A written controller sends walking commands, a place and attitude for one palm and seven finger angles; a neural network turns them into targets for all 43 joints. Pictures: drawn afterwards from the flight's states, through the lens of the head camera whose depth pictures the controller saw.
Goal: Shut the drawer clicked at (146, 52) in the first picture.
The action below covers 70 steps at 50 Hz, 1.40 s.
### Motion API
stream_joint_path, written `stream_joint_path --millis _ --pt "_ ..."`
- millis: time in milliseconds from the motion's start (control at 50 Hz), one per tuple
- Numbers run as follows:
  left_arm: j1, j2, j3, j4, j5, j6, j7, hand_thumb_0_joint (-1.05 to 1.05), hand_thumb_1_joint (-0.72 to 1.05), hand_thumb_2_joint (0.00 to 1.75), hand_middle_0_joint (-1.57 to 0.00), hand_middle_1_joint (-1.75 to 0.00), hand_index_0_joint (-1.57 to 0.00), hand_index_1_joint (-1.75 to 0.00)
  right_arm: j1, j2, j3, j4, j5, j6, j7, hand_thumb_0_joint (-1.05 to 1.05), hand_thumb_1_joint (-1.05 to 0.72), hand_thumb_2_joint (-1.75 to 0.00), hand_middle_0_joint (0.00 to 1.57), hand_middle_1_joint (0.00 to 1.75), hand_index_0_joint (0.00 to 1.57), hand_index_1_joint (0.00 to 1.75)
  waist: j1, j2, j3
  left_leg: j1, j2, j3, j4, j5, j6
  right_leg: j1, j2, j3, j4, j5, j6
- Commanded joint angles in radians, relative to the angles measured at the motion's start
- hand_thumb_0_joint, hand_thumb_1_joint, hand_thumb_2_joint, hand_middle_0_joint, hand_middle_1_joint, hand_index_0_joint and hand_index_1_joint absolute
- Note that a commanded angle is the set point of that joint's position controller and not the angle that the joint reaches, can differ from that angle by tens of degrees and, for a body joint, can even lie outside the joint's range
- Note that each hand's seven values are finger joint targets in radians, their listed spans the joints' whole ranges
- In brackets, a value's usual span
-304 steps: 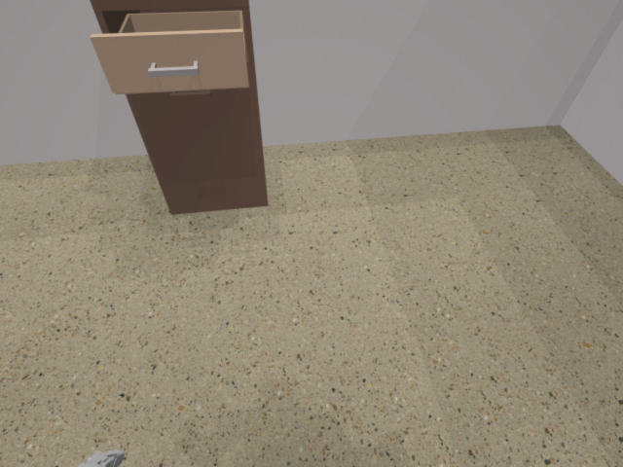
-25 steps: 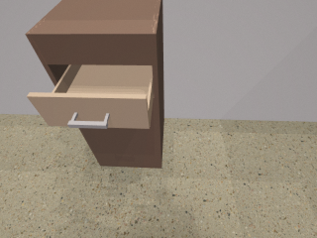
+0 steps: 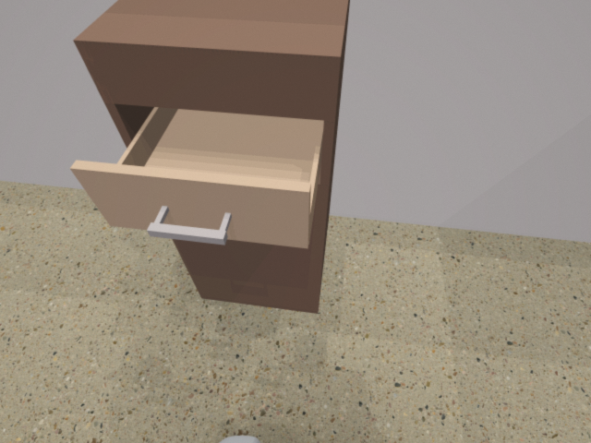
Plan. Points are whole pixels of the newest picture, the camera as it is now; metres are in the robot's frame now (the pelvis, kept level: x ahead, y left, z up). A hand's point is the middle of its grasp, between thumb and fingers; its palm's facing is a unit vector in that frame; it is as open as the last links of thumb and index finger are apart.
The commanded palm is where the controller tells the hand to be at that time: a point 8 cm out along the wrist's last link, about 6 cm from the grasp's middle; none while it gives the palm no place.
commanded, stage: come to a stop and stand still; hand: left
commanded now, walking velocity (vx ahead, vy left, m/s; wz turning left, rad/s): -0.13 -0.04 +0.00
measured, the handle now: (191, 224) +0.43 +0.22 +0.00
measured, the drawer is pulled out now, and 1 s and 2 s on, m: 0.17 0.17 0.17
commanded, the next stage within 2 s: look again from close up in 1.56 s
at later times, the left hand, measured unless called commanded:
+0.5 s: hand out of the picture +0.07 +0.19 -0.15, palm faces -0.03 -0.97 -0.26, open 7.3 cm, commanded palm none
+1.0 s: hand out of the picture +0.04 +0.22 -0.16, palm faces -0.03 -0.98 -0.20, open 7.4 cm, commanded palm none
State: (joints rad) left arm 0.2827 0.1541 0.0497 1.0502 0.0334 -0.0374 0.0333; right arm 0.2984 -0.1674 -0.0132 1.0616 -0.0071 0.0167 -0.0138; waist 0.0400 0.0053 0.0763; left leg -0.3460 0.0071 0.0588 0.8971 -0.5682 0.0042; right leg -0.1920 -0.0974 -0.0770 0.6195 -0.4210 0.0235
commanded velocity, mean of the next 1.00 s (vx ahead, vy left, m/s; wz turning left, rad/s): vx -0.03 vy -0.03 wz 0.00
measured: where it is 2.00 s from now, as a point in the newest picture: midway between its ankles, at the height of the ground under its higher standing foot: outside the picture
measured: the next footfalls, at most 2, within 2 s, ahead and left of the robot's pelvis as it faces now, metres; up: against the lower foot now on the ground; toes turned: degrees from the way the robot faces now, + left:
left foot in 0.08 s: +0.07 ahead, +0.14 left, +0.00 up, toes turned +1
right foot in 0.30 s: +0.03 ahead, -0.08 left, +0.00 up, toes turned -4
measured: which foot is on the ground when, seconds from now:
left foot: up 0.00-0.06, down 0.08-1.00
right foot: down 0.00-0.08, up 0.10-0.28, down 0.30-1.00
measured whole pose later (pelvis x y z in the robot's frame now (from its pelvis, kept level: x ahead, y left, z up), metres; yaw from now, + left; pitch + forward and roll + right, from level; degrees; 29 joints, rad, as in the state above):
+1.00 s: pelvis +0.00 +0.04 +0.01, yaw -2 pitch -2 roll -1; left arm 0.29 0.18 -0.01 1.00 0.01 0.01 0.03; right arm 0.27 -0.17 0.00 1.05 -0.01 0.01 -0.02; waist 0.00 0.00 0.02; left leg -0.24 0.01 0.07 0.50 -0.23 0.03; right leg -0.18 -0.01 -0.05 0.48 -0.26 -0.01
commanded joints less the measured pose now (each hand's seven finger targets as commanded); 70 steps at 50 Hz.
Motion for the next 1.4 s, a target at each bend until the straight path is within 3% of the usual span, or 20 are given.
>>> stream_joint_path --millis 0,20,40,60,80,100,120,240,300,340,380,400,420,440,500,560,600,660,940,1380 --pt "-0.004 0.173 0.029 -0.047 0.002 0.022 0.011 0.00 0.90 0.90 -0.20 -0.30 -0.20 -0.30 0.038 -0.014 -0.019 -0.075 0.003 -0.029 0.011 0.00 -0.90 -0.90 0.20 0.30 0.20 0.30 -0.075 -0.200 -0.025 0.133 -0.005 0.041 -0.313 0.353 -0.011 -0.098 -0.145 0.083 -0.123 0.575 -0.120" --pt "-0.020 0.163 0.027 -0.057 -0.004 0.031 0.012 0.00 0.90 0.90 -0.20 -0.30 -0.20 -0.30 0.124 -0.038 -0.018 -0.039 -0.005 -0.030 0.009 0.00 -0.90 -0.90 0.20 0.30 0.20 0.30 -0.101 -0.139 -0.045 0.257 0.004 0.041 -0.397 0.512 -0.014 -0.159 -0.088 0.044 -0.028 0.437 -0.083" --pt "0.007 0.123 0.019 -0.064 -0.013 0.041 0.012 0.00 0.90 0.90 -0.20 -0.30 -0.20 -0.30 0.160 -0.108 -0.031 -0.029 -0.019 -0.039 0.003 0.00 -0.90 -0.90 0.20 0.30 0.20 0.30 -0.094 0.095 -0.083 0.314 0.139 -0.099 -0.442 0.749 0.032 -0.203 -0.006 -0.004 0.118 0.190 -0.036" --pt "0.052 0.086 0.012 -0.065 -0.024 0.051 0.014 0.00 0.90 0.90 -0.20 -0.30 -0.20 -0.30 0.156 -0.168 -0.040 -0.046 -0.021 -0.038 -0.004 0.00 -0.90 -0.90 0.20 0.30 0.20 0.30 -0.077 0.267 -0.129 0.254 0.313 -0.285 -0.528 0.933 0.133 -0.184 0.058 -0.010 0.265 -0.195 -0.013" --pt "0.052 0.081 0.006 -0.072 -0.019 0.054 0.019 0.00 0.90 0.90 -0.20 -0.30 -0.20 -0.30 0.132 -0.167 -0.035 -0.062 -0.019 -0.034 -0.011 0.00 -0.90 -0.90 0.20 0.30 0.20 0.30 -0.076 0.179 -0.098 0.205 0.337 -0.299 -0.549 0.967 0.185 -0.183 0.064 0.045 0.351 -0.233 -0.032" --pt "0.064 0.074 0.002 -0.060 -0.020 0.054 0.023 0.00 0.90 0.90 -0.20 -0.30 -0.20 -0.30 0.074 -0.176 -0.032 -0.069 -0.020 -0.046 -0.022 0.00 -0.90 -0.90 0.20 0.30 0.20 0.30 -0.049 0.247 -0.111 0.203 0.360 -0.334 -0.543 1.038 0.214 -0.201 0.053 0.081 0.382 -0.240 -0.032" --pt "0.047 0.091 -0.001 -0.043 -0.020 0.052 0.021 0.00 0.90 0.90 -0.20 -0.30 -0.20 -0.30 0.006 -0.153 -0.026 -0.074 -0.018 -0.046 -0.026 0.00 -0.90 -0.90 0.20 0.30 0.20 0.30 -0.040 0.232 -0.082 0.172 0.342 -0.285 -0.534 1.042 0.216 -0.186 0.026 0.097 0.369 -0.198 -0.032" --pt "0.078 0.067 -0.018 -0.018 -0.020 0.051 -0.002 0.00 0.90 0.90 -0.20 -0.30 -0.20 -0.30 -0.082 -0.143 -0.034 -0.080 -0.012 -0.026 -0.029 0.00 -0.90 -0.90 0.20 0.30 0.20 0.30 -0.020 0.110 -0.120 0.190 0.244 -0.144 -0.482 0.882 0.146 -0.044 0.055 0.028 -0.048 0.104 -0.021" --pt "0.062 0.120 -0.016 -0.041 -0.010 0.035 0.001 0.00 0.90 0.90 -0.20 -0.30 -0.20 -0.30 -0.092 -0.087 -0.032 -0.088 -0.003 -0.020 -0.020 0.00 -0.90 -0.90 0.20 0.30 0.20 0.30 -0.033 -0.044 -0.098 0.116 0.117 -0.061 -0.431 0.513 0.040 -0.013 -0.043 0.166 -0.198 0.411 -0.063" --pt "0.008 0.138 -0.015 -0.053 -0.013 0.025 0.001 0.00 0.90 0.90 -0.20 -0.30 -0.20 -0.30 -0.075 -0.052 -0.027 -0.073 -0.006 -0.003 -0.016 0.00 -0.90 -0.90 0.20 0.30 0.20 0.30 -0.054 -0.193 -0.064 0.125 0.051 -0.008 -0.391 0.329 -0.002 -0.074 -0.109 0.217 -0.256 0.426 -0.108" --pt "-0.017 0.122 -0.019 -0.059 -0.016 0.022 0.003 0.00 0.90 0.90 -0.20 -0.30 -0.20 -0.30 -0.055 -0.042 -0.020 -0.046 -0.010 -0.004 -0.012 0.00 -0.90 -0.90 0.20 0.30 0.20 0.30 -0.062 -0.157 -0.052 0.169 0.058 -0.019 -0.427 0.343 -0.004 -0.110 -0.094 0.201 -0.274 0.365 -0.120" --pt "-0.033 0.272 -0.031 -0.134 0.006 0.015 0.015 0.00 0.90 0.90 -0.20 -0.30 -0.20 -0.30 -0.073 -0.196 -0.044 -0.157 -0.024 -0.022 -0.014 0.00 -0.90 -0.90 0.20 0.30 0.20 0.30 -0.084 -0.138 0.011 0.170 0.075 -0.095 -0.453 0.411 0.013 -0.115 -0.021 0.178 -0.204 0.346 -0.075" --pt "-0.025 0.192 -0.011 -0.155 -0.003 0.020 0.014 0.00 0.90 0.90 -0.20 -0.30 -0.20 -0.30 -0.049 -0.183 -0.059 -0.164 -0.023 -0.038 -0.015 0.00 -0.90 -0.90 0.20 0.30 0.20 0.30 -0.061 -0.002 -0.177 0.178 0.104 -0.071 -0.389 0.472 0.021 -0.071 -0.030 0.146 -0.153 0.299 -0.060" --pt "-0.007 0.177 -0.016 -0.172 -0.009 0.021 0.015 0.00 0.90 0.90 -0.20 -0.30 -0.20 -0.30 -0.043 -0.136 -0.048 -0.172 -0.023 -0.035 -0.020 0.00 -0.90 -0.90 0.20 0.30 0.20 0.30 -0.056 0.007 -0.222 0.160 0.094 -0.063 -0.340 0.517 0.026 -0.029 -0.031 0.167 -0.159 0.399 -0.069" --pt "0.037 0.179 -0.011 -0.177 -0.011 0.021 0.021 0.00 0.90 0.90 -0.20 -0.30 -0.20 -0.30 -0.043 -0.082 -0.031 -0.196 -0.024 -0.014 -0.013 0.00 -0.90 -0.90 0.20 0.30 0.20 0.30 -0.032 -0.188 -0.106 -0.031 0.029 -0.022 -0.232 0.228 0.011 0.023 -0.131 0.271 -0.236 0.489 -0.109" --pt "-0.010 0.209 -0.002 -0.198 -0.009 0.015 0.020 0.00 0.90 0.90 -0.20 -0.30 -0.20 -0.30 -0.040 -0.107 -0.040 -0.198 -0.014 -0.011 -0.014 0.00 -0.90 -0.90 0.20 0.30 0.20 0.30 -0.054 -0.093 -0.054 -0.013 0.045 -0.045 -0.243 0.241 0.018 -0.018 -0.134 0.238 -0.219 0.540 -0.160" --pt "-0.022 0.190 -0.008 -0.205 -0.012 0.017 0.021 0.00 0.90 0.90 -0.20 -0.30 -0.20 -0.30 0.005 -0.097 -0.028 -0.173 -0.015 -0.019 -0.012 0.00 -0.90 -0.90 0.20 0.30 0.20 0.30 -0.064 -0.077 -0.073 0.072 0.052 -0.040 -0.344 0.388 0.023 -0.014 -0.088 0.180 -0.190 0.542 -0.133" --pt "-0.005 0.178 -0.018 -0.184 -0.022 0.032 0.013 0.00 0.90 0.90 -0.20 -0.30 -0.20 -0.30 -0.015 -0.116 -0.022 -0.145 -0.016 -0.022 -0.010 0.00 -0.90 -0.90 0.20 0.30 0.20 0.30 -0.044 0.064 -0.015 0.098 0.087 -0.085 -0.401 0.512 0.030 -0.064 -0.017 0.126 -0.177 0.345 -0.079" --pt "0.048 0.127 -0.042 -0.095 -0.022 0.031 0.008 0.00 0.90 0.90 -0.20 -0.30 -0.20 -0.30 -0.011 -0.115 -0.006 -0.058 -0.011 -0.026 -0.006 0.00 -0.90 -0.90 0.20 0.30 0.20 0.30 -0.041 -0.010 -0.020 0.098 0.096 -0.111 -0.521 0.359 0.036 -0.039 -0.001 0.132 -0.251 0.178 -0.053" --pt "0.176 0.045 -0.050 0.032 -0.010 0.029 0.014 0.00 0.90 0.90 -0.20 -0.30 -0.20 -0.30 0.029 -0.092 -0.017 0.024 -0.002 -0.026 -0.009 0.00 -0.90 -0.90 0.20 0.30 0.20 0.30 -0.037 0.025 0.016 0.066 0.117 -0.173 -0.676 0.154 0.045 -0.039 0.006 0.088 -0.247 0.179 -0.026"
